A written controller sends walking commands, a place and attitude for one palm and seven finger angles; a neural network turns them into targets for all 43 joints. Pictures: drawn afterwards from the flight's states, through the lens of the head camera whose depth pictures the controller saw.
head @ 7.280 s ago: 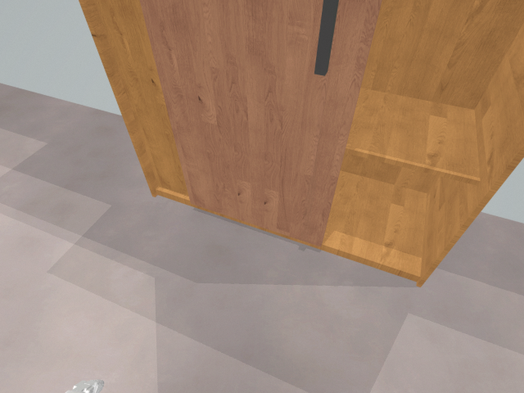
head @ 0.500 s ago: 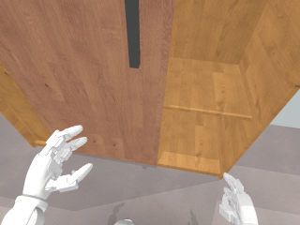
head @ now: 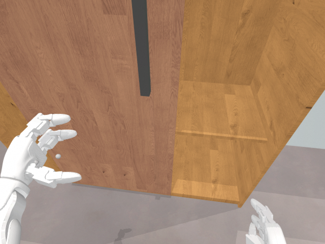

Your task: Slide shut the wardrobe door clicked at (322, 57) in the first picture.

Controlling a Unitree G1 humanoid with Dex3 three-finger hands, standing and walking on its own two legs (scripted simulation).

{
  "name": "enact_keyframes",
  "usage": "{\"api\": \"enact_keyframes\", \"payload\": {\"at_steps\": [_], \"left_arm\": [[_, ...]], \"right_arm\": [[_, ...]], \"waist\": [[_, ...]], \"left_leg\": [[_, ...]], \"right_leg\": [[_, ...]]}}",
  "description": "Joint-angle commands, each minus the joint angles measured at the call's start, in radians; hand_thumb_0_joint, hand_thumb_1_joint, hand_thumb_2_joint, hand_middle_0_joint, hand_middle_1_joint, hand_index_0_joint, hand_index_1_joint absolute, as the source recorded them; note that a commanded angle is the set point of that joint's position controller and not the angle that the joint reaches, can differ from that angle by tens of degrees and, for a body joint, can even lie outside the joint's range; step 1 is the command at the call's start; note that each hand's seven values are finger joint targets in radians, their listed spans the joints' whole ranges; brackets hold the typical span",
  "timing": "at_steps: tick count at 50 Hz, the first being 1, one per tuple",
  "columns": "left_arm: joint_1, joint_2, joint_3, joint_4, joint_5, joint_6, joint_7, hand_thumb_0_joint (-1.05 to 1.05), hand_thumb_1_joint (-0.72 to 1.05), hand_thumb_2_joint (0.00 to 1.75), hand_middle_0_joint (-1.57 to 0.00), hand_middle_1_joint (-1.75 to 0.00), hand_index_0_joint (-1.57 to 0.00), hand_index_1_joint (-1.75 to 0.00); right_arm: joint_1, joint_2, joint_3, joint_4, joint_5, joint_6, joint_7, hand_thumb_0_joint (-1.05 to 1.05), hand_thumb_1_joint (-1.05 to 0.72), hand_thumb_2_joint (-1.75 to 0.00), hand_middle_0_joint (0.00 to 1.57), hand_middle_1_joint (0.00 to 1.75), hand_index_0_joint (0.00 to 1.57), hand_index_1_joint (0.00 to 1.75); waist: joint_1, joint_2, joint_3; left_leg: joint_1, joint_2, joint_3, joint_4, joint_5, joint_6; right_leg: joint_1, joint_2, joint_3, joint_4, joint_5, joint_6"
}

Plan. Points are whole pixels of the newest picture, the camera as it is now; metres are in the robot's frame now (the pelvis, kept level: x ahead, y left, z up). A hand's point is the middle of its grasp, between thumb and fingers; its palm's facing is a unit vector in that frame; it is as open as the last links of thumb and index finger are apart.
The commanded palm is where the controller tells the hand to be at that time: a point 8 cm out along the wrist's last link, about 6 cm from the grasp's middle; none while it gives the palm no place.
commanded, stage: raise the hand with hooked fingers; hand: left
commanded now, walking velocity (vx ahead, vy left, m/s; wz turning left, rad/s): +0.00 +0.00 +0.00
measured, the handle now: (144, 42) +0.55 +0.11 +0.26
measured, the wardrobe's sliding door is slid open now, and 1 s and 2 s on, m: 0.42 0.42 0.42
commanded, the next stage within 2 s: move the hooked fingers beside the handle in 0.98 s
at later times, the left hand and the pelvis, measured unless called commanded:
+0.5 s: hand (32, 103) +0.28 +0.27 +0.25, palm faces +0.08 -0.98 -0.16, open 14.0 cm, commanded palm +0.25 +0.31 +0.25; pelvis +0.01 -0.01 +0.01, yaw +1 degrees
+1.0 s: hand (41, 102) +0.29 +0.26 +0.25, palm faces +0.08 -0.99 -0.14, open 14.0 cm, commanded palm +0.25 +0.30 +0.25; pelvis +0.01 -0.02 +0.01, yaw +0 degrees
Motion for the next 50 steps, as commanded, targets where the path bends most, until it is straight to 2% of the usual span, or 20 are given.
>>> {"api": "enact_keyframes", "payload": {"at_steps": [1, 5, 7, 9, 11, 14, 15, 17, 20, 21, 22, 24, 27, 30, 35, 37, 42, 45, 46, 50], "left_arm": [[-0.272, 0.247, 0.128, -0.173, -0.027, 0.0, -0.017, 0.0, -0.43, 0.33, -0.29, -1.15, -0.29, -1.15], [-0.381, 0.276, 0.132, -0.207, -0.019, 0.061, -0.032, 0.0, -0.5, 0.3, -0.3, -1.2, -0.3, -1.2], [-0.408, 0.303, 0.154, -0.21, -0.022, 0.087, -0.039, 0.0, -0.5, 0.3, -0.3, -1.2, -0.3, -1.2], [-0.43, 0.319, 0.174, -0.169, -0.025, 0.114, -0.046, 0.0, -0.5, 0.3, -0.3, -1.2, -0.3, -1.2], [-0.466, 0.348, 0.19, -0.149, -0.026, 0.14, -0.055, 0.0, -0.5, 0.3, -0.3, -1.2, -0.3, -1.2], [-0.538, 0.376, 0.201, -0.127, -0.021, 0.176, -0.068, 0.0, -0.5, 0.3, -0.3, -1.2, -0.3, -1.2], [-0.557, 0.385, 0.206, -0.126, -0.02, 0.184, -0.071, 0.0, -0.5, 0.3, -0.3, -1.2, -0.3, -1.2], [-0.591, 0.414, 0.218, -0.127, -0.021, 0.201, -0.083, 0.0, -0.5, 0.3, -0.3, -1.2, -0.3, -1.2], [-0.644, 0.446, 0.231, -0.109, -0.016, 0.224, -0.095, 0.0, -0.5, 0.3, -0.3, -1.2, -0.3, -1.2], [-0.647, 0.461, 0.241, -0.084, -0.021, 0.231, -0.099, 0.0, -0.5, 0.3, -0.3, -1.2, -0.3, -1.2], [-0.671, 0.472, 0.246, -0.085, -0.017, 0.237, -0.104, 0.0, -0.5, 0.3, -0.3, -1.2, -0.3, -1.2], [-0.707, 0.496, 0.253, -0.05, -0.011, 0.255, -0.109, 0.0, -0.5, 0.3, -0.3, -1.2, -0.3, -1.2], [-0.616, 0.446, 0.224, 0.048, -0.025, 0.284, -0.133, 0.0, -0.5, 0.3, -0.3, -1.2, -0.3, -1.2], [-0.623, 0.446, 0.215, -0.018, -0.022, 0.288, -0.14, 0.0, -0.5, 0.3, -0.3, -1.2, -0.3, -1.2], [-0.65, 0.495, 0.286, -0.116, -0.03, 0.244, -0.105, 0.0, -0.5, 0.3, -0.3, -1.2, -0.3, -1.2], [-0.644, 0.51, 0.305, -0.117, -0.029, 0.234, -0.091, 0.0, -0.5, 0.3, -0.3, -1.2, -0.3, -1.2], [-0.653, 0.473, 0.263, -0.078, -0.017, 0.246, -0.084, 0.0, -0.5, 0.3, -0.3, -1.2, -0.3, -1.2], [-0.661, 0.462, 0.245, -0.068, -0.017, 0.255, -0.092, 0.0, -0.5, 0.3, -0.3, -1.2, -0.3, -1.2], [-0.651, 0.452, 0.231, -0.062, -0.02, 0.255, -0.096, 0.0, -0.5, 0.3, -0.3, -1.2, -0.3, -1.2], [-0.661, 0.472, 0.248, -0.068, -0.02, 0.254, -0.103, 0.0, -0.5, 0.3, -0.3, -1.2, -0.3, -1.2]], "right_arm": [[-0.12, -0.107, -0.026, -0.152, 0.007, -0.051, -0.008, 0.0, -0.9, -0.9, 0.2, 0.3, 0.2, 0.3], [-0.144, -0.101, -0.018, -0.167, 0.013, -0.032, -0.009, 0.0, -0.9, -0.9, 0.2, 0.3, 0.2, 0.3], [-0.151, -0.095, -0.012, -0.17, 0.013, -0.021, -0.005, 0.0, -0.9, -0.9, 0.2, 0.3, 0.2, 0.3], [-0.158, -0.097, -0.01, -0.165, 0.015, -0.009, -0.006, 0.0, -0.9, -0.9, 0.2, 0.3, 0.2, 0.3], [-0.164, -0.098, -0.003, -0.163, 0.016, 0.007, -0.004, 0.0, -0.9, -0.9, 0.2, 0.3, 0.2, 0.3], [-0.184, -0.098, -0.001, -0.167, 0.022, 0.019, -0.003, 0.0, -0.9, -0.9, 0.2, 0.3, 0.2, 0.3], [-0.187, -0.1, -0.001, -0.168, 0.024, 0.022, -0.002, 0.0, -0.9, -0.9, 0.2, 0.3, 0.2, 0.3], [-0.194, -0.098, 0.003, -0.17, 0.025, 0.03, 0.001, 0.0, -0.9, -0.9, 0.2, 0.3, 0.2, 0.3], [-0.204, -0.102, 0.001, -0.173, 0.029, 0.035, 0.0, 0.0, -0.9, -0.9, 0.2, 0.3, 0.2, 0.3], [-0.202, -0.101, 0.006, -0.169, 0.028, 0.04, 0.002, 0.0, -0.9, -0.9, 0.2, 0.3, 0.2, 0.3], [-0.207, -0.106, 0.003, -0.17, 0.031, 0.041, 0.004, 0.0, -0.9, -0.9, 0.2, 0.3, 0.2, 0.3], [-0.208, -0.112, 0.002, -0.169, 0.034, 0.044, 0.003, 0.0, -0.9, -0.9, 0.2, 0.3, 0.2, 0.3], [-0.202, -0.116, -0.001, -0.171, 0.041, 0.055, 0.013, 0.0, -0.9, -0.9, 0.2, 0.3, 0.2, 0.3], [-0.215, -0.12, -0.009, -0.19, 0.045, 0.06, 0.019, 0.0, -0.9, -0.9, 0.2, 0.3, 0.2, 0.3], [-0.217, -0.111, -0.013, -0.196, 0.037, 0.054, 0.014, 0.0, -0.9, -0.9, 0.2, 0.3, 0.2, 0.3], [-0.217, -0.11, -0.012, -0.188, 0.033, 0.051, 0.013, 0.0, -0.9, -0.9, 0.2, 0.3, 0.2, 0.3], [-0.212, -0.11, -0.013, -0.175, 0.037, 0.048, 0.006, 0.0, -0.9, -0.9, 0.2, 0.3, 0.2, 0.3], [-0.213, -0.112, -0.011, -0.177, 0.04, 0.045, 0.001, 0.0, -0.9, -0.9, 0.2, 0.3, 0.2, 0.3], [-0.211, -0.109, -0.008, -0.173, 0.04, 0.048, 0.002, 0.0, -0.9, -0.9, 0.2, 0.3, 0.2, 0.3], [-0.216, -0.113, -0.011, -0.178, 0.039, 0.045, 0.0, 0.0, -0.9, -0.9, 0.2, 0.3, 0.2, 0.3]], "waist": [[0.009, 0.071, -0.08], [0.003, 0.078, -0.13], [0.009, 0.088, -0.138], [0.007, 0.035, -0.133], [0.014, 0.044, -0.12], [0.008, 0.051, -0.143], [0.007, 0.031, -0.156], [0.012, 0.061, -0.16], [0.009, 0.057, -0.183], [0.015, 0.04, -0.162], [0.014, 0.06, -0.174], [0.012, 0.047, -0.173], [0.013, -0.003, -0.136], [0.011, 0.014, -0.177], [0.018, 0.044, -0.222], [0.021, 0.047, -0.196], [0.008, 0.064, -0.154], [0.004, 0.05, -0.176], [0.003, 0.039, -0.152], [0.003, 0.03, -0.182]], "left_leg": [[0.068, -0.012, -0.051, -0.159, 0.171, -0.001], [0.123, -0.01, -0.055, -0.177, 0.201, 0.001], [0.137, -0.013, -0.053, -0.181, 0.226, 0.0], [0.142, -0.013, -0.053, -0.184, 0.24, 0.002], [0.138, -0.018, -0.052, -0.187, 0.247, 0.002], [0.158, -0.019, -0.052, -0.197, 0.246, 0.003], [0.166, -0.018, -0.053, -0.197, 0.257, 0.005], [0.173, -0.024, -0.051, -0.197, 0.276, 0.005], [0.192, -0.025, -0.049, -0.197, 0.276, 0.008], [0.172, -0.028, -0.051, -0.2, 0.272, 0.007], [0.181, -0.029, -0.048, -0.201, 0.278, 0.008], [0.183, -0.029, -0.052, -0.207, 0.27, 0.01], [0.151, -0.03, -0.045, -0.2, 0.262, 0.011], [0.175, -0.03, -0.038, -0.191, 0.282, 0.012], [0.199, -0.032, -0.031, -0.185, 0.302, 0.015], [0.182, -0.031, -0.029, -0.189, 0.296, 0.015], [0.176, -0.029, -0.023, -0.189, 0.27, 0.014], [0.188, -0.028, -0.026, -0.185, 0.276, 0.016], [0.173, -0.027, -0.028, -0.185, 0.266, 0.015], [0.188, -0.029, -0.032, -0.185, 0.27, 0.017]], "right_leg": [[0.027, 0.045, -0.004, -0.116, 0.141, -0.031], [0.044, 0.045, -0.009, -0.125, 0.172, -0.029], [0.062, 0.046, -0.006, -0.137, 0.199, -0.031], [0.063, 0.047, -0.008, -0.145, 0.218, -0.028], [0.077, 0.047, -0.004, -0.157, 0.226, -0.033], [0.071, 0.043, -0.006, -0.166, 0.224, -0.03], [0.079, 0.043, -0.008, -0.164, 0.233, -0.029], [0.089, 0.042, -0.002, -0.172, 0.258, -0.032], [0.088, 0.038, -0.002, -0.174, 0.257, -0.029], [0.101, 0.038, 0.0, -0.183, 0.251, -0.033], [0.101, 0.037, 0.001, -0.182, 0.263, -0.031], [0.092, 0.035, -0.002, -0.183, 0.249, -0.03], [0.083, 0.033, 0.002, -0.186, 0.256, -0.026], [0.083, 0.029, 0.006, -0.173, 0.281, -0.023], [0.104, 0.031, 0.008, -0.168, 0.292, -0.021], [0.108, 0.031, 0.01, -0.174, 0.287, -0.023], [0.083, 0.027, 0.015, -0.181, 0.266, -0.02], [0.082, 0.027, 0.013, -0.174, 0.277, -0.017], [0.082, 0.025, 0.016, -0.183, 0.263, -0.018], [0.079, 0.029, 0.01, -0.173, 0.269, -0.015]]}}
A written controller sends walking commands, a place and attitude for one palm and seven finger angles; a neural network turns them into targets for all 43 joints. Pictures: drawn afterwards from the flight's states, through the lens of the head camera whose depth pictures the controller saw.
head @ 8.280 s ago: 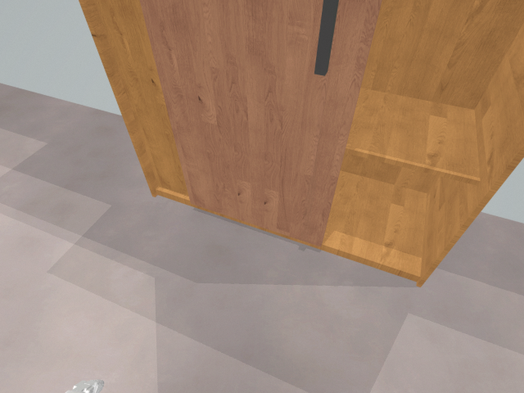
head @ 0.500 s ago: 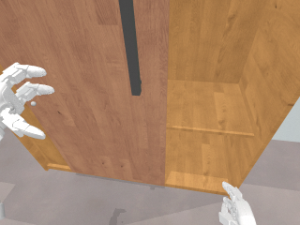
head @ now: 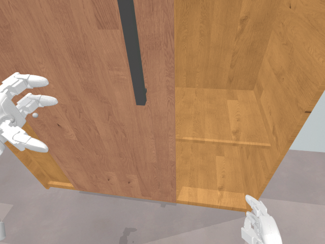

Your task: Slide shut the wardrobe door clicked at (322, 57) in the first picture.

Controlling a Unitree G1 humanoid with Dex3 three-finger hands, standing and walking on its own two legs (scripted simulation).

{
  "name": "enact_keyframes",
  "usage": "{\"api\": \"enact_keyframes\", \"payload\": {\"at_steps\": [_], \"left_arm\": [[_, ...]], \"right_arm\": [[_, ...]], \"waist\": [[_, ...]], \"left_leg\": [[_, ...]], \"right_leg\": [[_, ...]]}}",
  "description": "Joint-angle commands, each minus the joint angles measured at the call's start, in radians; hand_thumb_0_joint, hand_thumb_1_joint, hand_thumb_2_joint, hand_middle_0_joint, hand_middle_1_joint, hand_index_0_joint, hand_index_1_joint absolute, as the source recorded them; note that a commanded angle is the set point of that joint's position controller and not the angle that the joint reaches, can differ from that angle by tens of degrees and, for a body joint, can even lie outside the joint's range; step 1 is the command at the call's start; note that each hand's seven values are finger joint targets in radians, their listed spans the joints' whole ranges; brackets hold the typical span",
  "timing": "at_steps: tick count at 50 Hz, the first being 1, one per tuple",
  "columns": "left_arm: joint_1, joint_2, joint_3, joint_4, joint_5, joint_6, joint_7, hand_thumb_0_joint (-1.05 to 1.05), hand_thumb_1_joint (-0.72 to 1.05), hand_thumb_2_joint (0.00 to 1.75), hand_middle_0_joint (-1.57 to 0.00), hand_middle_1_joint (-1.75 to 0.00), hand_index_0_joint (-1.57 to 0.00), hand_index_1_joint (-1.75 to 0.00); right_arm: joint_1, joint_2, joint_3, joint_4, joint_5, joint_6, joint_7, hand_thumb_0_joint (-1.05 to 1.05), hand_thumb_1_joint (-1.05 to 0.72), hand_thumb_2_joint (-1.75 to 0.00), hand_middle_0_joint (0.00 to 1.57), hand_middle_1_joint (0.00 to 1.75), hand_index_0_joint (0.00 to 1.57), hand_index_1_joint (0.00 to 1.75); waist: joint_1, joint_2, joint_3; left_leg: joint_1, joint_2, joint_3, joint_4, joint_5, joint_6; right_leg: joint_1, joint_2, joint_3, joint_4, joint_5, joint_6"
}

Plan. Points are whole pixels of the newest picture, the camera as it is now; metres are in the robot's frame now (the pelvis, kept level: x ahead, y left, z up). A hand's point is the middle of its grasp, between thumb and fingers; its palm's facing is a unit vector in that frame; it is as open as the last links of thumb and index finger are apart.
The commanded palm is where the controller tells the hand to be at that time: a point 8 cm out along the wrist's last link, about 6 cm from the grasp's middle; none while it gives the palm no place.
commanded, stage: move the hooked fingers beside the handle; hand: left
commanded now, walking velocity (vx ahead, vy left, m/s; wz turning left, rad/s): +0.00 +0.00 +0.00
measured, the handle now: (136, 54) +0.53 +0.13 +0.25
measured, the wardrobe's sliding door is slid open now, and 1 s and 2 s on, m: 0.42 0.42 0.42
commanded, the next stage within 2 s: none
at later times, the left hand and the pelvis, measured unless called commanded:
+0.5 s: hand (62, 99) +0.33 +0.25 +0.24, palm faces +0.01 -1.00 -0.09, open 14.0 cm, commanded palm +0.30 +0.29 +0.24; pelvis +0.00 +0.01 +0.00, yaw +0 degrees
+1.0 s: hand (84, 87) +0.38 +0.23 +0.23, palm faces +0.01 -1.00 -0.05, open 14.0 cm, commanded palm +0.37 +0.27 +0.23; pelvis +0.01 +0.01 +0.00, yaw -1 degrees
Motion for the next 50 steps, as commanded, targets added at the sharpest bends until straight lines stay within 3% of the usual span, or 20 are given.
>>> {"api": "enact_keyframes", "payload": {"at_steps": [1, 2, 5, 6, 7, 10, 11, 16, 20, 21, 25, 28, 30, 31, 32, 35, 38, 41, 44, 50], "left_arm": [[-0.301, 0.315, 0.098, -0.199, -0.027, -0.061, 0.002, 0.0, -0.5, 0.3, -0.3, -1.2, -0.3, -1.2], [-0.296, 0.328, 0.118, -0.195, -0.029, -0.063, 0.003, 0.0, -0.5, 0.3, -0.3, -1.2, -0.3, -1.2], [-0.338, 0.295, 0.082, -0.193, -0.027, -0.065, 0.005, 0.0, -0.5, 0.3, -0.3, -1.2, -0.3, -1.2], [-0.352, 0.291, 0.068, -0.149, -0.025, -0.065, 0.011, 0.0, -0.5, 0.3, -0.3, -1.2, -0.3, -1.2], [-0.377, 0.299, 0.073, -0.121, -0.024, -0.067, 0.013, 0.0, -0.5, 0.3, -0.3, -1.2, -0.3, -1.2], [-0.452, 0.251, 0.0, -0.154, -0.002, -0.076, 0.018, 0.0, -0.5, 0.3, -0.3, -1.2, -0.3, -1.2], [-0.476, 0.231, -0.029, -0.154, 0.002, -0.079, 0.026, 0.0, -0.5, 0.3, -0.3, -1.2, -0.3, -1.2], [-0.505, 0.271, 0.007, -0.114, 0.018, -0.089, 0.055, 0.0, -0.5, 0.3, -0.3, -1.2, -0.3, -1.2], [-0.503, 0.239, 0.0, -0.098, 0.023, -0.079, 0.071, 0.0, -0.5, 0.3, -0.3, -1.2, -0.3, -1.2], [-0.487, 0.245, 0.006, -0.084, 0.024, -0.074, 0.079, 0.0, -0.5, 0.3, -0.3, -1.2, -0.3, -1.2], [-0.52, 0.222, -0.014, -0.096, 0.033, -0.058, 0.095, 0.0, -0.5, 0.3, -0.3, -1.2, -0.3, -1.2], [-0.558, 0.249, -0.001, -0.036, 0.041, -0.055, 0.111, 0.0, -0.5, 0.3, -0.3, -1.2, -0.3, -1.2], [-0.615, 0.215, -0.042, -0.052, 0.047, -0.062, 0.113, 0.0, -0.5, 0.3, -0.3, -1.2, -0.3, -1.2], [-0.615, 0.227, -0.036, -0.056, 0.051, -0.071, 0.119, 0.0, -0.5, 0.3, -0.3, -1.2, -0.3, -1.2], [-0.64, 0.216, -0.05, -0.062, 0.054, -0.075, 0.12, 0.0, -0.5, 0.3, -0.3, -1.2, -0.3, -1.2], [-0.695, 0.166, -0.101, -0.05, 0.058, -0.091, 0.124, 0.0, -0.5, 0.3, -0.3, -1.2, -0.3, -1.2], [-0.682, 0.169, -0.09, -0.012, 0.06, -0.089, 0.138, 0.0, -0.5, 0.3, -0.3, -1.2, -0.3, -1.2], [-0.698, 0.192, -0.081, 0.088, 0.069, -0.075, 0.155, 0.0, -0.5, 0.3, -0.3, -1.2, -0.3, -1.2], [-0.769, 0.171, -0.11, 0.043, 0.083, -0.086, 0.169, 0.0, -0.5, 0.3, -0.3, -1.2, -0.3, -1.2], [-0.814, 0.184, -0.103, 0.142, 0.091, -0.111, 0.181, 0.0, -0.5, 0.3, -0.3, -1.2, -0.3, -1.2]], "right_arm": [[-0.151, -0.103, -0.045, -0.166, 0.003, -0.067, -0.008, 0.0, -0.9, -0.9, 0.2, 0.3, 0.2, 0.3], [-0.155, -0.107, -0.047, -0.169, 0.001, -0.069, -0.006, 0.0, -0.9, -0.9, 0.2, 0.3, 0.2, 0.3], [-0.159, -0.102, -0.044, -0.168, 0.004, -0.07, -0.008, 0.0, -0.9, -0.9, 0.2, 0.3, 0.2, 0.3], [-0.149, -0.1, -0.043, -0.154, 0.003, -0.066, -0.009, 0.0, -0.9, -0.9, 0.2, 0.3, 0.2, 0.3], [-0.147, -0.107, -0.047, -0.148, 0.003, -0.07, -0.01, 0.0, -0.9, -0.9, 0.2, 0.3, 0.2, 0.3], [-0.15, -0.1, -0.045, -0.157, 0.005, -0.075, -0.014, 0.0, -0.9, -0.9, 0.2, 0.3, 0.2, 0.3], [-0.147, -0.096, -0.043, -0.153, 0.005, -0.071, -0.014, 0.0, -0.9, -0.9, 0.2, 0.3, 0.2, 0.3], [-0.145, -0.099, -0.044, -0.15, -0.001, -0.063, -0.014, 0.0, -0.9, -0.9, 0.2, 0.3, 0.2, 0.3], [-0.149, -0.094, -0.046, -0.157, -0.001, -0.055, -0.006, 0.0, -0.9, -0.9, 0.2, 0.3, 0.2, 0.3], [-0.144, -0.096, -0.045, -0.154, -0.003, -0.047, -0.005, 0.0, -0.9, -0.9, 0.2, 0.3, 0.2, 0.3], [-0.149, -0.096, -0.051, -0.163, -0.002, -0.036, 0.0, 0.0, -0.9, -0.9, 0.2, 0.3, 0.2, 0.3], [-0.138, -0.105, -0.054, -0.149, -0.002, -0.024, -0.004, 0.0, -0.9, -0.9, 0.2, 0.3, 0.2, 0.3], [-0.138, -0.1, -0.056, -0.152, -0.002, -0.024, -0.007, 0.0, -0.9, -0.9, 0.2, 0.3, 0.2, 0.3], [-0.134, -0.101, -0.057, -0.15, -0.004, -0.022, -0.007, 0.0, -0.9, -0.9, 0.2, 0.3, 0.2, 0.3], [-0.138, -0.099, -0.057, -0.153, -0.002, -0.022, -0.009, 0.0, -0.9, -0.9, 0.2, 0.3, 0.2, 0.3], [-0.129, -0.097, -0.058, -0.144, -0.005, -0.026, -0.013, 0.0, -0.9, -0.9, 0.2, 0.3, 0.2, 0.3], [-0.123, -0.1, -0.058, -0.136, -0.007, -0.02, -0.011, 0.0, -0.9, -0.9, 0.2, 0.3, 0.2, 0.3], [-0.106, -0.109, -0.062, -0.116, -0.008, -0.005, -0.012, 0.0, -0.9, -0.9, 0.2, 0.3, 0.2, 0.3], [-0.115, -0.101, -0.062, -0.132, -0.008, -0.004, -0.01, 0.0, -0.9, -0.9, 0.2, 0.3, 0.2, 0.3], [-0.083, -0.106, -0.066, -0.114, -0.012, 0.007, -0.012, 0.0, -0.9, -0.9, 0.2, 0.3, 0.2, 0.3]], "waist": [[-0.008, -0.024, -0.154], [-0.005, -0.024, -0.169], [-0.013, 0.004, -0.168], [-0.019, -0.03, -0.13], [-0.023, -0.021, -0.118], [-0.03, 0.03, -0.168], [-0.035, 0.015, -0.159], [-0.018, -0.013, -0.193], [-0.015, -0.001, -0.225], [-0.008, -0.043, -0.208], [-0.015, -0.018, -0.229], [-0.024, -0.05, -0.204], [-0.034, -0.01, -0.226], [-0.032, -0.035, -0.235], [-0.037, 0.001, -0.241], [-0.048, 0.011, -0.252], [-0.041, -0.021, -0.256], [-0.045, -0.066, -0.204], [-0.05, -0.003, -0.256], [-0.061, -0.048, -0.26]], "left_leg": [[0.064, -0.039, -0.017, -0.042, 0.21, 0.044], [0.066, -0.041, -0.019, -0.041, 0.216, 0.045], [0.075, -0.041, -0.021, -0.044, 0.209, 0.042], [0.056, -0.037, -0.02, -0.044, 0.186, 0.042], [0.055, -0.038, -0.023, -0.045, 0.169, 0.043], [0.091, -0.04, -0.023, -0.044, 0.196, 0.042], [0.082, -0.04, -0.024, -0.044, 0.187, 0.041], [0.072, -0.038, -0.03, -0.046, 0.208, 0.041], [0.088, -0.037, -0.022, -0.04, 0.26, 0.039], [0.062, -0.035, -0.026, -0.043, 0.263, 0.037], [0.081, -0.034, -0.018, -0.039, 0.286, 0.038], [0.058, -0.033, -0.015, -0.042, 0.253, 0.039], [0.086, -0.032, -0.015, -0.039, 0.268, 0.039], [0.083, -0.03, -0.015, -0.035, 0.275, 0.04], [0.093, -0.031, -0.01, -0.034, 0.27, 0.04], [0.119, -0.029, -0.018, -0.032, 0.294, 0.039], [0.104, -0.031, -0.018, -0.032, 0.303, 0.038], [0.062, -0.027, -0.017, -0.037, 0.261, 0.038], [0.095, -0.027, -0.013, -0.033, 0.293, 0.038], [0.087, -0.024, -0.011, -0.031, 0.306, 0.039]], "right_leg": [[-0.01, 0.01, 0.027, -0.075, 0.228, 0.011], [-0.005, 0.011, 0.029, -0.071, 0.241, 0.011], [-0.023, 0.012, 0.023, -0.066, 0.229, 0.01], [-0.034, 0.012, 0.027, -0.08, 0.198, 0.012], [-0.051, 0.013, 0.031, -0.085, 0.184, 0.013], [-0.047, 0.01, 0.024, -0.067, 0.208, 0.007], [-0.043, 0.008, 0.025, -0.073, 0.194, 0.006], [-0.009, 0.005, 0.024, -0.061, 0.21, 0.0], [-0.002, 0.006, 0.02, -0.041, 0.279, 0.0], [0.015, 0.005, 0.015, -0.044, 0.276, -0.002], [0.001, 0.005, 0.02, -0.032, 0.307, 0.001], [-0.008, 0.007, 0.022, -0.044, 0.277, 0.003], [-0.014, 0.005, 0.025, -0.039, 0.29, 0.001], [0.001, 0.005, 0.025, -0.041, 0.289, 0.0], [-0.008, 0.005, 0.03, -0.042, 0.288, 0.0], [-0.017, 0.006, 0.025, -0.034, 0.304, -0.005], [-0.004, 0.004, 0.024, -0.032, 0.322, -0.005], [-0.021, 0.003, 0.025, -0.045, 0.283, -0.002], [-0.01, 0.0, 0.032, -0.034, 0.312, -0.006], [-0.004, 0.002, 0.034, -0.033, 0.339, -0.004]]}}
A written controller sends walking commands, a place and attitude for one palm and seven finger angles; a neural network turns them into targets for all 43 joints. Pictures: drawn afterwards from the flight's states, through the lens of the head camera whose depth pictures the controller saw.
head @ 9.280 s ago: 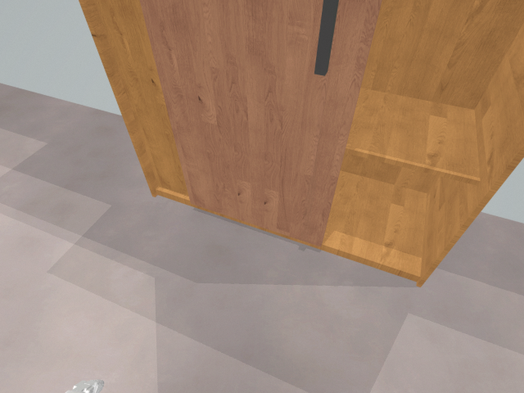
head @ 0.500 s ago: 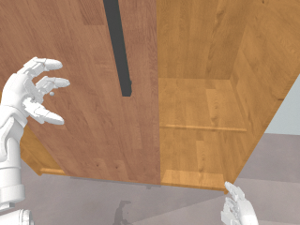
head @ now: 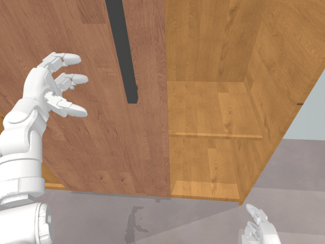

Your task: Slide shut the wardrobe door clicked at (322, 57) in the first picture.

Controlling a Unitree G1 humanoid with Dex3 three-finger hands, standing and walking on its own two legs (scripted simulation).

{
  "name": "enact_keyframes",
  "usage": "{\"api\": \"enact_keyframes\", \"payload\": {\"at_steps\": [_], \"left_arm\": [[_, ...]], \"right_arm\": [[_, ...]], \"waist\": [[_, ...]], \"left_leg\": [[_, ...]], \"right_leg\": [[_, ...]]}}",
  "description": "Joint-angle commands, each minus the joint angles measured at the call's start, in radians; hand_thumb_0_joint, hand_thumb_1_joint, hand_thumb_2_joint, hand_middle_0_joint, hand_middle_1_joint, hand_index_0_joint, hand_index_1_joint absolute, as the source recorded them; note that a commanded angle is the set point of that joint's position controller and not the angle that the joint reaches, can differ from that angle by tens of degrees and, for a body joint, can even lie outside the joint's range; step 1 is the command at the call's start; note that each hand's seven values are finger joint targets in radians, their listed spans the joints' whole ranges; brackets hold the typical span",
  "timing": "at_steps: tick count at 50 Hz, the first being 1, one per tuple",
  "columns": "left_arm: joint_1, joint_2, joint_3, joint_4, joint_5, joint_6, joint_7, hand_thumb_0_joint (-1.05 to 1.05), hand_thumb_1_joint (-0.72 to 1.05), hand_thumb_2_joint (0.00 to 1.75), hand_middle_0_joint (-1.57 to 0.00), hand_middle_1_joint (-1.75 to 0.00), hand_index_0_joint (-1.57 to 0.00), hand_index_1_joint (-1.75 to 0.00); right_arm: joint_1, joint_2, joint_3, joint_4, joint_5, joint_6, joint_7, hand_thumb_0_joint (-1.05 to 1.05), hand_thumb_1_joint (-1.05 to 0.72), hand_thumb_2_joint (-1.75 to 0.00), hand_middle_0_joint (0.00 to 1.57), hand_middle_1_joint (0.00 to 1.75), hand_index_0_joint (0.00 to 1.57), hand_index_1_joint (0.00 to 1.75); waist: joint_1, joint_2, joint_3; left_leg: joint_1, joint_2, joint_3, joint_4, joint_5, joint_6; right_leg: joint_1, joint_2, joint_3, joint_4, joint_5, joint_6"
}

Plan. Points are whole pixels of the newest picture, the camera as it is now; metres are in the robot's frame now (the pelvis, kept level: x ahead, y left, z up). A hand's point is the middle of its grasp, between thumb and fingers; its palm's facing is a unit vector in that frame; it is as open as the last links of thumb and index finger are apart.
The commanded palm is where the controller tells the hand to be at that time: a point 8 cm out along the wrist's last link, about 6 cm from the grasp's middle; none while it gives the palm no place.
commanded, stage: move the hooked fingers beside the handle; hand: left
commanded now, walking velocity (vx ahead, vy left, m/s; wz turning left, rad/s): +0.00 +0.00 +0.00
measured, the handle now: (126, 50) +0.52 +0.13 +0.25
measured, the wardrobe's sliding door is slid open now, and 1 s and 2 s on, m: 0.42 0.42 0.42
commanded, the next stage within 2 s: feel for the door with the fingertips in 1.48 s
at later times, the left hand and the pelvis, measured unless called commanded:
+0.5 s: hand (88, 74) +0.43 +0.21 +0.23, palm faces +0.02 -1.00 -0.03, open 14.0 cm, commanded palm +0.42 +0.25 +0.22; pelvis +0.00 +0.00 +0.00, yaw -1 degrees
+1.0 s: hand (97, 69) +0.47 +0.20 +0.22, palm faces +0.00 -1.00 -0.02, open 14.0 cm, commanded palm +0.45 +0.24 +0.22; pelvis +0.01 +0.01 +0.00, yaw -3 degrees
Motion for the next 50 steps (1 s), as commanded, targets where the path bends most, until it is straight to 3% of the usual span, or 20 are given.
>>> {"api": "enact_keyframes", "payload": {"at_steps": [1, 5, 6, 7, 9, 10, 12, 14, 17, 19, 21, 22, 30, 33, 34, 37, 41, 46, 47, 50], "left_arm": [[-0.462, 0.289, 0.073, -0.14, -0.005, -0.078, 0.015, 0.0, -0.5, 0.3, -0.3, -1.2, -0.3, -1.2], [-0.532, 0.262, 0.039, -0.123, 0.003, -0.089, 0.018, 0.0, -0.5, 0.3, -0.3, -1.2, -0.3, -1.2], [-0.513, 0.28, 0.053, -0.086, 0.005, -0.092, 0.022, 0.0, -0.5, 0.3, -0.3, -1.2, -0.3, -1.2], [-0.548, 0.275, 0.043, -0.084, 0.004, -0.099, 0.021, 0.0, -0.5, 0.3, -0.3, -1.2, -0.3, -1.2], [-0.591, 0.287, 0.043, -0.043, 0.008, -0.109, 0.021, 0.0, -0.5, 0.3, -0.3, -1.2, -0.3, -1.2], [-0.614, 0.26, 0.015, -0.041, 0.012, -0.116, 0.02, 0.0, -0.5, 0.3, -0.3, -1.2, -0.3, -1.2], [-0.637, 0.264, 0.018, -0.059, 0.017, -0.138, 0.027, 0.0, -0.5, 0.3, -0.3, -1.2, -0.3, -1.2], [-0.635, 0.3, 0.052, 0.001, 0.017, -0.144, 0.032, 0.0, -0.5, 0.3, -0.3, -1.2, -0.3, -1.2], [-0.64, 0.268, 0.025, 0.041, 0.025, -0.154, 0.035, 0.0, -0.5, 0.3, -0.3, -1.2, -0.3, -1.2], [-0.664, 0.287, 0.035, 0.081, 0.029, -0.159, 0.041, 0.0, -0.5, 0.3, -0.3, -1.2, -0.3, -1.2], [-0.662, 0.308, 0.046, 0.103, 0.04, -0.169, 0.049, 0.0, -0.5, 0.3, -0.3, -1.2, -0.3, -1.2], [-0.693, 0.282, 0.024, 0.106, 0.04, -0.176, 0.05, 0.0, -0.5, 0.3, -0.3, -1.2, -0.3, -1.2], [-0.876, 0.271, -0.006, 0.267, 0.06, -0.231, 0.063, 0.0, -0.5, 0.3, -0.3, -1.2, -0.3, -1.2], [-0.919, 0.323, 0.027, 0.322, 0.076, -0.268, 0.071, 0.0, -0.5, 0.3, -0.3, -1.2, -0.3, -1.2], [-0.942, 0.289, -0.006, 0.331, 0.082, -0.279, 0.068, 0.0, -0.5, 0.3, -0.3, -1.2, -0.3, -1.2], [-0.854, 0.343, 0.059, 0.404, 0.083, -0.299, 0.063, 0.0, -0.5, 0.3, -0.3, -1.2, -0.3, -1.2], [-0.795, 0.376, 0.074, 0.432, 0.096, -0.305, 0.047, 0.0, -0.5, 0.3, -0.3, -1.2, -0.3, -1.2], [-0.863, 0.328, 0.036, 0.298, 0.078, -0.321, 0.04, 0.0, -0.5, 0.3, -0.3, -1.2, -0.3, -1.2], [-0.861, 0.357, 0.068, 0.276, 0.076, -0.32, 0.044, 0.0, -0.5, 0.3, -0.3, -1.2, -0.3, -1.2], [-0.865, 0.28, 0.016, 0.267, 0.07, -0.3, 0.049, 0.0, -0.5, 0.3, -0.3, -1.2, -0.3, -1.2]], "right_arm": [[-0.082, -0.122, -0.053, -0.133, 0.001, -0.049, -0.01, 0.0, -0.9, -0.9, 0.2, 0.3, 0.2, 0.3], [-0.07, -0.122, -0.055, -0.135, 0.002, -0.047, -0.01, 0.0, -0.9, -0.9, 0.2, 0.3, 0.2, 0.3], [-0.059, -0.126, -0.059, -0.128, 0.002, -0.042, -0.009, 0.0, -0.9, -0.9, 0.2, 0.3, 0.2, 0.3], [-0.06, -0.127, -0.059, -0.126, 0.002, -0.044, -0.01, 0.0, -0.9, -0.9, 0.2, 0.3, 0.2, 0.3], [-0.042, -0.13, -0.062, -0.114, 0.002, -0.043, -0.013, 0.0, -0.9, -0.9, 0.2, 0.3, 0.2, 0.3], [-0.039, -0.128, -0.062, -0.114, 0.002, -0.046, -0.013, 0.0, -0.9, -0.9, 0.2, 0.3, 0.2, 0.3], [-0.03, -0.129, -0.066, -0.115, -0.002, -0.048, -0.009, 0.0, -0.9, -0.9, 0.2, 0.3, 0.2, 0.3], [-0.013, -0.135, -0.068, -0.102, -0.003, -0.045, -0.011, 0.0, -0.9, -0.9, 0.2, 0.3, 0.2, 0.3], [-0.001, -0.134, -0.071, -0.098, -0.003, -0.042, -0.007, 0.0, -0.9, -0.9, 0.2, 0.3, 0.2, 0.3], [0.016, -0.14, -0.075, -0.087, -0.004, -0.04, -0.007, 0.0, -0.9, -0.9, 0.2, 0.3, 0.2, 0.3], [0.028, -0.144, -0.077, -0.086, -0.008, -0.033, -0.005, 0.0, -0.9, -0.9, 0.2, 0.3, 0.2, 0.3], [0.033, -0.144, -0.078, -0.085, -0.007, -0.035, -0.004, 0.0, -0.9, -0.9, 0.2, 0.3, 0.2, 0.3], [0.101, -0.15, -0.087, -0.036, -0.012, -0.042, -0.009, 0.0, -0.9, -0.9, 0.2, 0.3, 0.2, 0.3], [0.132, -0.156, -0.088, -0.021, -0.019, -0.044, -0.008, 0.0, -0.9, -0.9, 0.2, 0.3, 0.2, 0.3], [0.14, -0.153, -0.089, -0.02, -0.019, -0.047, -0.007, 0.0, -0.9, -0.9, 0.2, 0.3, 0.2, 0.3], [0.165, -0.162, -0.095, -0.021, -0.025, -0.046, -0.001, 0.0, -0.9, -0.9, 0.2, 0.3, 0.2, 0.3], [0.18, -0.169, -0.098, -0.034, -0.024, -0.029, 0.002, 0.0, -0.9, -0.9, 0.2, 0.3, 0.2, 0.3], [0.177, -0.163, -0.107, -0.048, -0.023, -0.028, 0.004, 0.0, -0.9, -0.9, 0.2, 0.3, 0.2, 0.3], [0.175, -0.164, -0.108, -0.047, -0.022, -0.032, 0.004, 0.0, -0.9, -0.9, 0.2, 0.3, 0.2, 0.3], [0.175, -0.157, -0.106, -0.037, -0.021, -0.037, 0.004, 0.0, -0.9, -0.9, 0.2, 0.3, 0.2, 0.3]], "waist": [[-0.01, -0.041, -0.25], [-0.023, -0.014, -0.266], [-0.021, -0.05, -0.262], [-0.028, -0.021, -0.268], [-0.039, -0.035, -0.26], [-0.043, -0.022, -0.26], [-0.041, 0.001, -0.303], [-0.039, -0.036, -0.298], [-0.04, -0.017, -0.285], [-0.047, -0.051, -0.277], [-0.037, -0.024, -0.283], [-0.051, -0.042, -0.282], [-0.091, -0.036, -0.268], [-0.09, -0.03, -0.295], [-0.098, -0.021, -0.307], [-0.073, -0.069, -0.329], [-0.061, -0.062, -0.314], [-0.081, -0.013, -0.349], [-0.077, 0.001, -0.357], [-0.088, -0.001, -0.333]], "left_leg": [[0.103, -0.009, -0.032, -0.03, 0.301, 0.025], [0.118, -0.009, -0.033, -0.029, 0.317, 0.024], [0.103, -0.007, -0.031, -0.027, 0.303, 0.025], [0.107, -0.01, -0.027, -0.028, 0.291, 0.027], [0.106, -0.008, -0.029, -0.03, 0.276, 0.028], [0.112, -0.007, -0.031, -0.03, 0.284, 0.027], [0.131, -0.01, -0.031, -0.023, 0.314, 0.028], [0.114, -0.007, -0.031, -0.026, 0.313, 0.028], [0.108, -0.006, -0.025, -0.025, 0.318, 0.029], [0.093, -0.004, -0.025, -0.028, 0.308, 0.029], [0.084, -0.004, -0.025, -0.029, 0.312, 0.028], [0.089, -0.003, -0.026, -0.03, 0.315, 0.029], [0.082, 0.0, -0.024, -0.023, 0.252, 0.03], [0.068, 0.0, -0.021, -0.023, 0.255, 0.029], [0.074, -0.001, -0.021, -0.021, 0.26, 0.027], [0.048, 0.0, -0.018, -0.018, 0.29, 0.03], [0.016, 0.001, -0.002, -0.021, 0.301, 0.031], [0.081, 0.008, -0.009, -0.018, 0.336, 0.031], [0.096, 0.008, -0.013, -0.017, 0.338, 0.031], [0.107, 0.01, -0.016, -0.018, 0.344, 0.029]], "right_leg": [[0.044, 0.015, 0.01, -0.046, 0.331, -0.02], [0.035, 0.016, 0.012, -0.042, 0.349, -0.021], [0.043, 0.017, 0.011, -0.047, 0.333, -0.02], [0.035, 0.017, 0.018, -0.05, 0.331, -0.019], [0.022, 0.018, 0.019, -0.054, 0.315, -0.019], [0.016, 0.019, 0.018, -0.05, 0.318, -0.021], [0.036, 0.018, 0.02, -0.047, 0.345, -0.023], [0.042, 0.019, 0.02, -0.045, 0.35, -0.022], [0.036, 0.019, 0.021, -0.046, 0.357, -0.023], [0.033, 0.02, 0.02, -0.048, 0.352, -0.021], [0.045, 0.016, 0.021, -0.048, 0.345, -0.024], [0.037, 0.02, 0.02, -0.047, 0.356, -0.023], [-0.033, 0.025, 0.03, -0.058, 0.291, -0.02], [-0.014, 0.024, 0.036, -0.056, 0.297, -0.02], [-0.02, 0.025, 0.035, -0.05, 0.302, -0.02], [0.024, 0.027, 0.037, -0.041, 0.348, -0.02], [0.041, 0.024, 0.035, -0.039, 0.371, -0.018], [0.023, 0.032, 0.033, -0.046, 0.371, -0.019], [0.018, 0.037, 0.037, -0.049, 0.371, -0.018], [-0.016, 0.04, 0.028, -0.051, 0.357, -0.018]]}}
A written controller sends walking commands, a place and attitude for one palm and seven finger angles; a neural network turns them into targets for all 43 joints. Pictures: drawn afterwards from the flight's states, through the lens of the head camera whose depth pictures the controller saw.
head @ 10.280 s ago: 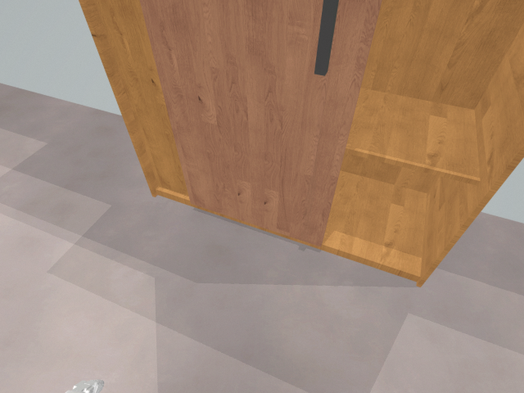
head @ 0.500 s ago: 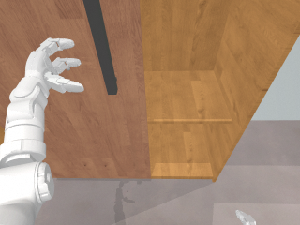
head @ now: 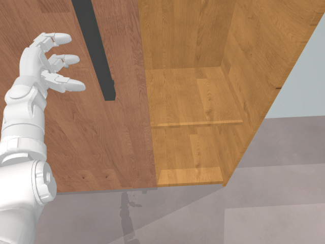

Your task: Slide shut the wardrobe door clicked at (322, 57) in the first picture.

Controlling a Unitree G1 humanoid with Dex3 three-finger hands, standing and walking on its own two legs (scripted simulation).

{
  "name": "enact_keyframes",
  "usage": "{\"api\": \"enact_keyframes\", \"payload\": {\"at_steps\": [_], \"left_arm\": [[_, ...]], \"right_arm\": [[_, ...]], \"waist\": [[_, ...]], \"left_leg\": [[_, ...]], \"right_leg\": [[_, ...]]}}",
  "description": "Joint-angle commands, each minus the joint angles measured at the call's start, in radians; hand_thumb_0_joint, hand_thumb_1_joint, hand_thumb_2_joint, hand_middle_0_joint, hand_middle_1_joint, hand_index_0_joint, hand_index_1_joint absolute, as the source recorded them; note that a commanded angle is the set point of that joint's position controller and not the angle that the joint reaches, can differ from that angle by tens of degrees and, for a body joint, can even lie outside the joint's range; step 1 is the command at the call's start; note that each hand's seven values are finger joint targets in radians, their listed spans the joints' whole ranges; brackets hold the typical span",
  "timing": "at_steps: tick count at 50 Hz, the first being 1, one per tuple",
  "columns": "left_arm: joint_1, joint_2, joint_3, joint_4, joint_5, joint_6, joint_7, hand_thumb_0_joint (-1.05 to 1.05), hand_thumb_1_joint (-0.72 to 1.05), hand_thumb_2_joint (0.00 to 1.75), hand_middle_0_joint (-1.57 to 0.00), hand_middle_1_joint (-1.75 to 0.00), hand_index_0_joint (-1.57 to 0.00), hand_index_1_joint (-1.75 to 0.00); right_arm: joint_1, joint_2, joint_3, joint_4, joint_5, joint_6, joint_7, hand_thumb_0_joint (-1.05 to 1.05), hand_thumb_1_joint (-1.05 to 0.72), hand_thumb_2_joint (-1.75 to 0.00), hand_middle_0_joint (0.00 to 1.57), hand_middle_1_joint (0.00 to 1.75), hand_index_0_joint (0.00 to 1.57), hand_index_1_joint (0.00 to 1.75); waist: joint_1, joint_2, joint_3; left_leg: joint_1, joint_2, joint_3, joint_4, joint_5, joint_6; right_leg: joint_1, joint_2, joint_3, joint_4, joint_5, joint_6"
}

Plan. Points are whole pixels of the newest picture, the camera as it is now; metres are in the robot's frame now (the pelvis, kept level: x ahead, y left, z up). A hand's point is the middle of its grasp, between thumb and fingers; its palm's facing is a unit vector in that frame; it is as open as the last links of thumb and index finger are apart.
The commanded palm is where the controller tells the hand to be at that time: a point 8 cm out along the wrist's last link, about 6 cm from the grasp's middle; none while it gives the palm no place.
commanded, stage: move the hooked fingers beside the handle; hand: left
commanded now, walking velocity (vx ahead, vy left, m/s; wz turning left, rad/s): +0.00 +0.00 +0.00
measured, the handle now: (97, 42) +0.51 +0.14 +0.25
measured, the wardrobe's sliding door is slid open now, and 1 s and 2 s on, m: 0.42 0.42 0.42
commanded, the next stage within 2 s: feel for the door with the fingertips in 0.48 s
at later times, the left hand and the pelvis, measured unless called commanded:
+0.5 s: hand (68, 65) +0.46 +0.21 +0.22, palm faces +0.06 -1.00 -0.01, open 14.0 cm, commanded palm +0.44 +0.25 +0.22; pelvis +0.01 +0.00 +0.00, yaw +1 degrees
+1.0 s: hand (82, 65) +0.45 +0.17 +0.23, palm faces +0.05 -1.00 +0.00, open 14.0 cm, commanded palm +0.43 +0.22 +0.22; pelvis +0.00 +0.00 +0.00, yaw +0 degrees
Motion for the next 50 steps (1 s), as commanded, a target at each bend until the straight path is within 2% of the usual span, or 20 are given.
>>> {"api": "enact_keyframes", "payload": {"at_steps": [1, 3, 6, 8, 10, 11, 13, 16, 20, 25, 27, 33, 35, 37, 39, 42, 44, 46, 49, 50], "left_arm": [[-0.519, 0.222, -0.002, -0.253, -0.025, -0.047, 0.012, 0.0, -0.5, 0.3, -0.3, -1.2, -0.3, -1.2], [-0.55, 0.232, -0.001, -0.256, -0.017, -0.037, 0.023, 0.0, -0.5, 0.3, -0.3, -1.2, -0.3, -1.2], [-0.499, 0.229, 0.009, -0.294, -0.014, -0.039, 0.037, 0.0, -0.5, 0.3, -0.3, -1.2, -0.3, -1.2], [-0.516, 0.226, 0.008, -0.29, -0.016, -0.034, 0.042, 0.0, -0.5, 0.3, -0.3, -1.2, -0.3, -1.2], [-0.512, 0.209, 0.0, -0.279, -0.016, -0.029, 0.043, 0.0, -0.5, 0.3, -0.3, -1.2, -0.3, -1.2], [-0.488, 0.224, 0.014, -0.275, -0.015, -0.029, 0.046, 0.0, -0.5, 0.3, -0.3, -1.2, -0.3, -1.2], [-0.503, 0.201, -0.006, -0.281, -0.013, -0.021, 0.044, 0.0, -0.5, 0.3, -0.3, -1.2, -0.3, -1.2], [-0.5, 0.235, 0.013, -0.26, -0.005, -0.019, 0.048, 0.0, -0.5, 0.3, -0.3, -1.2, -0.3, -1.2], [-0.544, 0.194, -0.02, -0.29, -0.012, -0.021, 0.041, 0.0, -0.5, 0.3, -0.3, -1.2, -0.3, -1.2], [-0.531, 0.209, -0.008, -0.275, -0.014, -0.02, 0.035, 0.0, -0.5, 0.3, -0.3, -1.2, -0.3, -1.2], [-0.526, 0.173, -0.035, -0.307, -0.02, -0.023, 0.034, 0.0, -0.5, 0.3, -0.3, -1.2, -0.3, -1.2], [-0.492, 0.142, -0.037, -0.311, -0.037, 0.006, 0.05, 0.0, -0.5, 0.3, -0.3, -1.2, -0.3, -1.2], [-0.508, 0.111, -0.06, -0.326, -0.031, 0.013, 0.063, 0.0, -0.5, 0.3, -0.3, -1.2, -0.3, -1.2], [-0.499, 0.138, -0.032, -0.348, -0.026, 0.009, 0.082, 0.0, -0.5, 0.3, -0.3, -1.2, -0.3, -1.2], [-0.492, 0.142, -0.017, -0.349, -0.026, 0.009, 0.094, 0.0, -0.5, 0.3, -0.3, -1.2, -0.3, -1.2], [-0.5, 0.144, -0.02, -0.338, -0.018, 0.003, 0.107, 0.0, -0.5, 0.3, -0.3, -1.2, -0.3, -1.2], [-0.496, 0.157, -0.006, -0.34, -0.012, 0.001, 0.112, 0.0, -0.5, 0.3, -0.3, -1.2, -0.3, -1.2], [-0.5, 0.126, -0.035, -0.373, -0.01, -0.008, 0.114, 0.0, -0.5, 0.3, -0.3, -1.2, -0.3, -1.2], [-0.507, 0.125, -0.031, -0.344, -0.014, -0.001, 0.115, 0.0, -0.5, 0.3, -0.3, -1.2, -0.3, -1.2], [-0.52, 0.112, -0.044, -0.33, -0.014, 0.003, 0.114, 0.0, -0.5, 0.3, -0.3, -1.2, -0.3, -1.2]], "right_arm": [[-0.018, -0.139, -0.054, -0.104, 0.004, -0.056, -0.01, 0.0, -0.9, -0.9, 0.2, 0.3, 0.2, 0.3], [-0.017, -0.141, -0.052, -0.098, 0.005, -0.057, -0.009, 0.0, -0.9, -0.9, 0.2, 0.3, 0.2, 0.3], [-0.022, -0.137, -0.053, -0.109, 0.0, -0.056, -0.004, 0.0, -0.9, -0.9, 0.2, 0.3, 0.2, 0.3], [-0.029, -0.135, -0.049, -0.108, 0.002, -0.054, -0.003, 0.0, -0.9, -0.9, 0.2, 0.3, 0.2, 0.3], [-0.034, -0.132, -0.049, -0.111, 0.004, -0.053, -0.004, 0.0, -0.9, -0.9, 0.2, 0.3, 0.2, 0.3], [-0.034, -0.135, -0.051, -0.113, 0.001, -0.048, -0.003, 0.0, -0.9, -0.9, 0.2, 0.3, 0.2, 0.3], [-0.044, -0.131, -0.047, -0.119, 0.004, -0.045, -0.002, 0.0, -0.9, -0.9, 0.2, 0.3, 0.2, 0.3], [-0.047, -0.132, -0.045, -0.119, 0.004, -0.034, -0.006, 0.0, -0.9, -0.9, 0.2, 0.3, 0.2, 0.3], [-0.057, -0.125, -0.043, -0.126, 0.006, -0.035, -0.009, 0.0, -0.9, -0.9, 0.2, 0.3, 0.2, 0.3], [-0.056, -0.125, -0.042, -0.124, 0.005, -0.031, -0.01, 0.0, -0.9, -0.9, 0.2, 0.3, 0.2, 0.3], [-0.063, -0.122, -0.042, -0.127, 0.006, -0.032, -0.007, 0.0, -0.9, -0.9, 0.2, 0.3, 0.2, 0.3], [-0.073, -0.123, -0.044, -0.123, 0.008, -0.032, -0.005, 0.0, -0.9, -0.9, 0.2, 0.3, 0.2, 0.3], [-0.081, -0.116, -0.043, -0.122, 0.009, -0.035, -0.002, 0.0, -0.9, -0.9, 0.2, 0.3, 0.2, 0.3], [-0.084, -0.117, -0.043, -0.124, 0.005, -0.033, 0.0, 0.0, -0.9, -0.9, 0.2, 0.3, 0.2, 0.3], [-0.087, -0.113, -0.043, -0.126, 0.004, -0.034, 0.0, 0.0, -0.9, -0.9, 0.2, 0.3, 0.2, 0.3], [-0.091, -0.114, -0.039, -0.123, 0.003, -0.034, 0.0, 0.0, -0.9, -0.9, 0.2, 0.3, 0.2, 0.3], [-0.088, -0.111, -0.04, -0.125, 0.002, -0.035, -0.001, 0.0, -0.9, -0.9, 0.2, 0.3, 0.2, 0.3], [-0.098, -0.106, -0.039, -0.132, 0.001, -0.034, 0.003, 0.0, -0.9, -0.9, 0.2, 0.3, 0.2, 0.3], [-0.093, -0.107, -0.039, -0.125, 0.004, -0.037, 0.001, 0.0, -0.9, -0.9, 0.2, 0.3, 0.2, 0.3], [-0.095, -0.106, -0.039, -0.122, 0.007, -0.038, 0.0, 0.0, -0.9, -0.9, 0.2, 0.3, 0.2, 0.3]], "waist": [[0.001, 0.011, -0.306], [-0.004, 0.02, -0.307], [0.017, 0.03, -0.36], [0.008, -0.014, -0.337], [0.009, -0.018, -0.332], [0.018, -0.03, -0.335], [0.011, -0.022, -0.335], [0.017, -0.02, -0.315], [0.0, -0.009, -0.336], [0.008, -0.009, -0.344], [0.004, 0.015, -0.349], [0.01, -0.05, -0.33], [0.009, -0.018, -0.309], [0.019, 0.0, -0.334], [0.022, -0.054, -0.343], [0.021, -0.035, -0.311], [0.025, -0.051, -0.332], [0.028, 0.005, -0.337], [0.018, -0.065, -0.321], [0.013, -0.044, -0.302]], "left_leg": [[0.176, -0.003, -0.052, -0.018, 0.339, 0.021], [0.167, -0.007, -0.052, -0.021, 0.322, 0.019], [0.198, -0.003, -0.056, -0.012, 0.385, 0.018], [0.182, -0.003, -0.058, -0.015, 0.376, 0.018], [0.18, -0.004, -0.054, -0.011, 0.382, 0.02], [0.177, -0.002, -0.052, -0.007, 0.397, 0.022], [0.181, -0.004, -0.049, -0.005, 0.401, 0.022], [0.158, -0.005, -0.049, -0.007, 0.381, 0.021], [0.187, -0.006, -0.049, 0.002, 0.399, 0.023], [0.185, -0.009, -0.055, 0.003, 0.404, 0.022], [0.205, -0.009, -0.053, 0.008, 0.428, 0.022], [0.179, -0.008, -0.053, -0.001, 0.395, 0.023], [0.18, -0.01, -0.052, -0.004, 0.371, 0.023], [0.186, -0.01, -0.052, -0.004, 0.383, 0.022], [0.176, -0.01, -0.05, -0.006, 0.378, 0.025], [0.156, -0.01, -0.046, -0.016, 0.341, 0.024], [0.157, -0.01, -0.042, -0.017, 0.346, 0.026], [0.17, -0.012, -0.039, -0.015, 0.355, 0.023], [0.158, -0.011, -0.045, -0.021, 0.336, 0.025], [0.157, -0.011, -0.039, -0.02, 0.321, 0.025]], "right_leg": [[0.059, 0.022, -0.015, -0.027, 0.315, -0.027], [0.051, 0.022, -0.014, -0.026, 0.308, -0.026], [0.083, 0.019, -0.016, -0.013, 0.342, -0.032], [0.082, 0.021, -0.017, -0.012, 0.352, -0.028], [0.079, 0.02, -0.016, -0.007, 0.364, -0.027], [0.092, 0.018, -0.018, -0.005, 0.373, -0.029], [0.086, 0.018, -0.013, -0.002, 0.391, -0.026], [0.094, 0.014, -0.015, -0.003, 0.375, -0.029], [0.082, 0.015, -0.01, 0.001, 0.401, -0.026], [0.092, 0.015, -0.013, 0.003, 0.403, -0.028], [0.09, 0.016, -0.013, 0.002, 0.413, -0.029], [0.096, 0.019, -0.02, -0.003, 0.397, -0.026], [0.074, 0.019, -0.019, -0.007, 0.369, -0.027], [0.094, 0.017, -0.016, -0.005, 0.375, -0.03], [0.114, 0.019, -0.015, -0.005, 0.387, -0.026], [0.107, 0.017, -0.012, -0.011, 0.357, -0.027], [0.123, 0.018, -0.01, -0.008, 0.369, -0.026], [0.13, 0.013, -0.01, -0.009, 0.368, -0.03], [0.12, 0.02, -0.012, -0.014, 0.361, -0.025], [0.101, 0.02, -0.01, -0.017, 0.349, -0.025]]}}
